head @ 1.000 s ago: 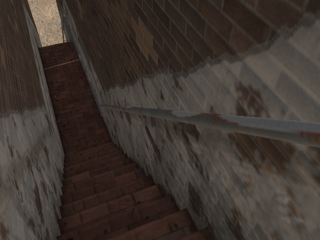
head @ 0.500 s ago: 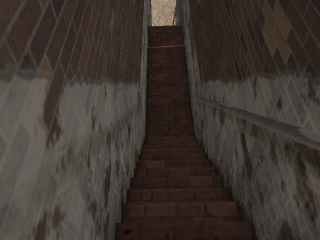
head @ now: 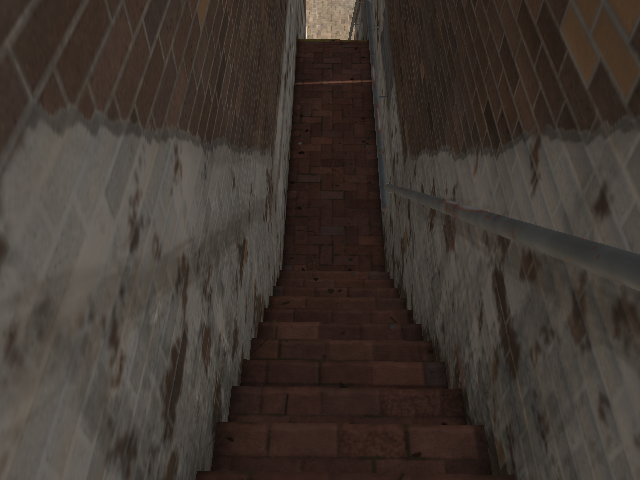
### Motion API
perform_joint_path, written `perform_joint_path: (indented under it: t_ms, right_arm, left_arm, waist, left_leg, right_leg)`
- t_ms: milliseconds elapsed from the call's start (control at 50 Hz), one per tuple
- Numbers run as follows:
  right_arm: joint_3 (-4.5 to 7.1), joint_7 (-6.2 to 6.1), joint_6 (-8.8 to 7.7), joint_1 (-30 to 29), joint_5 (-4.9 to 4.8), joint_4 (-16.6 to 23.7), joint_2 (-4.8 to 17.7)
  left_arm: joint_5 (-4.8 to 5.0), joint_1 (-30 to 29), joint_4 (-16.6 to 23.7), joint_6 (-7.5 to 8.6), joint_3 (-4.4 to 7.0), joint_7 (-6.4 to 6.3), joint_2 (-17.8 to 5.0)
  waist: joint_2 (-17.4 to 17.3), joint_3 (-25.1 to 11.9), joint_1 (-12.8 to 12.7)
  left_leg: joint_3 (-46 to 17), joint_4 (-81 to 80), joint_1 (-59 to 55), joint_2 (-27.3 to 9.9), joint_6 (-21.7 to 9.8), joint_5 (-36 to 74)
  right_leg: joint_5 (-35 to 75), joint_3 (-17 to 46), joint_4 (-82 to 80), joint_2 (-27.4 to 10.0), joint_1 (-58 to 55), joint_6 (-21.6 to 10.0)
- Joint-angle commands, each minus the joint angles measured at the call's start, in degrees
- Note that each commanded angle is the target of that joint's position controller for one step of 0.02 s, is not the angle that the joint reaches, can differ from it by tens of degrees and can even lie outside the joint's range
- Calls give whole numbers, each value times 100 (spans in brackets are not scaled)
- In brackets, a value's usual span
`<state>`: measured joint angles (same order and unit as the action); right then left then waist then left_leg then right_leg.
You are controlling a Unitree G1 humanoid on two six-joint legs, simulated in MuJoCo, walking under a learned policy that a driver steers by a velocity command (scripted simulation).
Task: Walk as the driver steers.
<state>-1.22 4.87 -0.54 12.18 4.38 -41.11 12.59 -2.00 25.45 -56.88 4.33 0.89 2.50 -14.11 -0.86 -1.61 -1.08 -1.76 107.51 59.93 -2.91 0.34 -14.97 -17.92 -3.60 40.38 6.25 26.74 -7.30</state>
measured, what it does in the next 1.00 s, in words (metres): goes down, turning right: left foot, then right foot 0.21 m lower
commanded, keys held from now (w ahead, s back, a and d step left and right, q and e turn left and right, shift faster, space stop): w+e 0.44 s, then e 0.20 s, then q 0.26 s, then w+q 0.10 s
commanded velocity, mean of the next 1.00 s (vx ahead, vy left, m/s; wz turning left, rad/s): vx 0.27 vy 0.00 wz -0.33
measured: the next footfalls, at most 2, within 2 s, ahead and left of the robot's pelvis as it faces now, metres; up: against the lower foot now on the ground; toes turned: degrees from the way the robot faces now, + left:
left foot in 0.18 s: +0.09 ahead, +0.10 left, +0.00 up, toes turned -3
right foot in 0.66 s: +0.32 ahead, -0.16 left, -0.21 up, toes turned -29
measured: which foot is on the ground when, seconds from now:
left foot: up 0.00-0.16, down 0.18-0.66, up 0.68-1.00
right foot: down 0.00-0.22, up 0.24-0.64, down 0.66-1.00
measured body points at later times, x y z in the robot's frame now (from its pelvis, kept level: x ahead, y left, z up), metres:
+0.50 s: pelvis +0.15 +0.00 -0.04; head +0.18 -0.01 +0.41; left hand +0.32 +0.18 -0.18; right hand +0.11 -0.20 -0.19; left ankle +0.06 +0.11 -0.71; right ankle +0.30 -0.19 -0.67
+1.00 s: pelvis +0.30 -0.05 -0.24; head +0.32 -0.06 +0.21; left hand +0.48 +0.15 -0.37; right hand +0.22 -0.26 -0.39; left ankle +0.32 +0.09 -0.86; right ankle +0.28 -0.14 -0.92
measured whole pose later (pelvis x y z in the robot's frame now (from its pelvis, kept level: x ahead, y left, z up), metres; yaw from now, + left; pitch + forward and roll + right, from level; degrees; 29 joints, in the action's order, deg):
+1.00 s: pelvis +0.30 -0.05 -0.24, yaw -17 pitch +2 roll -1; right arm -0.6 2.7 -2.0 22.8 1.2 -51.7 10.3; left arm -4.2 11.8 -50.7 4.9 0.6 2.8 -13.8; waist -1.5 -0.1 3.8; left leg -1.9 77.4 37.2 -3.4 8.0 -16.0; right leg -29.8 -12.5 57.4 -4.5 29.6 -3.8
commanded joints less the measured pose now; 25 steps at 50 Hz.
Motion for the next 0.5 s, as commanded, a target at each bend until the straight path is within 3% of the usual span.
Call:
perform_joint_path:
  t_ms: [20, 40, 60, 80, 100, 120, 140, 160, 180, 200, 220, 240, 260, 280, 300, 320, 340, 360, 380, 400, 420, 440, 460, 480, 500]
  right_arm:
    - [-76, 71, 170, 1095, 64, -18, 61]
    - [-86, 30, 123, 732, -13, 99, -16]
    - [-158, -21, 103, 346, -17, 268, -143]
    - [-155, -37, -41, 1036, 55, -86, -68]
    - [-59, -104, -119, 1244, 134, -164, 103]
    - [63, -213, -180, 674, 135, 175, 434]
    - [5, -354, -215, -837, 24, 903, 339]
    - [-108, -454, -295, -1081, -241, 1012, 92]
    - [-82, -549, -469, -465, -459, 787, 27]
    - [2, -652, -607, -50, -449, 525, 327]
    - [177, -658, -637, 797, -370, 210, 761]
    - [392, -570, -703, 1822, -224, -21, 1027]
    - [428, -434, -708, 2197, -58, -130, 968]
    - [489, -389, -645, 2089, -14, -378, 824]
    - [415, -263, -592, 1874, -17, -399, 392]
    - [276, -159, -592, 1481, -93, -451, -137]
    - [257, -129, -594, 1242, 26, -585, -376]
    - [153, -182, -605, 766, 32, -572, -609]
    - [141, -252, -647, 334, 51, -548, -544]
    - [62, -360, -721, 21, 72, -628, -768]
    - [-20, -488, -810, 130, -54, -615, -715]
    - [-84, -582, -830, 470, 61, -847, -771]
    - [-28, -620, -839, 526, 95, -760, -381]
    - [16, -599, -812, 654, 156, -777, -37]
    - [64, -559, -733, 808, 119, -849, 230]
  left_arm:
    - [-43, -565, 497, 421, 17, -176, -456]
    - [52, -594, 565, 396, -5, -218, -473]
    - [139, -429, 514, 378, -4, -235, -518]
    - [-46, -665, 560, 393, 0, -160, -743]
    - [9, -961, 748, 448, 67, -148, -1063]
    - [25, -1141, 990, 434, 176, -159, -1297]
    - [277, -550, 993, 310, 250, -248, -1240]
    - [137, -69, 863, 165, 218, -239, -1140]
    - [70, -145, 872, -4, 243, -160, -1116]
    - [-92, 59, 867, 94, 110, -88, -585]
    - [-31, -228, 1205, 206, -7, 24, -76]
    - [-31, -1233, 1594, 273, -100, 42, 178]
    - [-143, -1807, 1814, 335, -164, 34, 351]
    - [-47, -1812, 1723, 325, -153, -56, 337]
    - [-33, -1586, 1651, 270, -224, -100, 257]
    - [-110, -1306, 1440, 173, -197, -48, 128]
    - [-294, -843, 1230, 76, -283, 28, 215]
    - [-546, -474, 1054, -20, -315, 157, 348]
    - [-581, -246, 785, -104, -230, 274, 173]
    - [-586, -368, 759, -127, -193, 365, -23]
    - [-646, -446, 657, -132, -93, 414, -278]
    - [-576, -800, 752, -146, -52, 437, -328]
    - [-477, -988, 784, -128, 24, 411, -398]
    - [-465, -1323, 927, -132, 0, 388, -233]
    - [-465, -1757, 1181, -130, 20, 342, -216]
  waist:
    - [-237, 262, 414]
    - [-152, 140, 303]
    - [209, 6, 99]
    - [545, -204, 288]
    - [467, -297, 449]
    - [221, -366, 291]
    - [-162, -247, -467]
    - [18, -610, -689]
    - [278, -662, -435]
    - [4, -1286, -286]
    - [-1165, -1244, 67]
    - [-1871, -938, 941]
    - [-874, -639, 1106]
    - [173, -7, 864]
    - [235, -80, 716]
    - [304, -241, 416]
    - [259, -282, 125]
    - [276, -416, -201]
    - [339, 71, -326]
    - [145, 235, -262]
    - [31, 75, -118]
    - [-90, 22, 144]
    - [-88, 52, 186]
    - [-83, 127, 331]
    - [-287, 199, 461]
  left_leg:
    - [229, -2042, -545, -477, 177, 1860]
    - [529, -3037, -1340, -394, 304, 1125]
    - [815, -3408, -1779, -234, 465, 392]
    - [784, -2367, -2676, -126, 421, 1254]
    - [724, -2098, -2940, -81, 325, 1086]
    - [645, -2979, -2578, -73, 372, 101]
    - [508, -5849, -1745, 58, 485, -2186]
    - [432, -6567, -1753, 242, 471, -1945]
    - [138, -7101, -2108, 246, 329, -985]
    - [-476, -6515, -3465, -112, -28, -425]
    - [-1307, -6538, -5691, -738, -938, -412]
    - [-2929, -7465, -7281, -1295, -1917, 76]
    - [-4006, -7611, -7935, -1891, -2403, 1018]
    - [-3535, -7373, -7547, -1953, -2278, 1679]
    - [-2782, -7318, -7220, -1888, -2128, 1695]
    - [-2122, -7204, -6252, -1590, -1990, 1720]
    - [-1662, -7253, -5559, -1263, -1834, 1099]
    - [-986, -7451, -4291, -828, -1605, 906]
    - [-194, -7487, -3062, -555, -1498, 647]
    - [148, -7268, -2476, -543, -1276, 376]
    - [640, -6868, -2490, -372, -1056, 266]
    - [711, -6591, -2648, -561, -1010, -208]
    - [1276, -6211, -1874, -296, -843, -539]
    - [1380, -6132, -1386, -314, -761, -1093]
    - [1256, -6190, -1630, -519, -711, -1360]
  right_leg:
    - [-1128, 2415, -1321, -1222, 1812, -1044]
    - [-1169, 2182, -1371, -1088, 2096, -978]
    - [-1569, 2382, -1553, -1054, 2038, -984]
    - [-1540, 2593, -1248, -1098, 2542, -949]
    - [-1088, 2611, -1182, -1091, 2467, -954]
    - [-606, 2657, -822, -1165, 1603, -1053]
    - [-1110, 3229, -1196, -1400, -82, -1269]
    - [-1017, 3999, -1030, -1616, -991, -1414]
    - [-851, 4406, -669, -1724, -1249, -1548]
    - [-256, 4129, 316, -1496, -663, -1216]
    - [-190, 2586, 1029, -858, 1902, -607]
    - [-860, 1248, 2921, 86, 4449, 55]
    - [-1338, 1232, 3884, -176, 6179, 274]
    - [-821, 1377, 4362, -525, 6886, 438]
    - [-214, 1226, 4637, -1025, 6867, 629]
    - [193, 1055, 4547, -1287, 6151, 673]
    - [901, 1073, 4705, -1524, 5599, 591]
    - [1627, 907, 4847, -1553, 4349, 501]
    - [2464, 739, 4464, -1529, 3508, 452]
    - [3357, 775, 3758, -1649, 3248, 420]
    - [4233, 584, 2913, -1573, 2771, 383]
    - [4573, 337, 2512, -1555, 2605, 257]
    - [5562, 56, 1593, -1305, 1536, 254]
    - [5357, -306, 1375, -1086, 551, 314]
    - [4780, -494, 1155, -966, 332, 388]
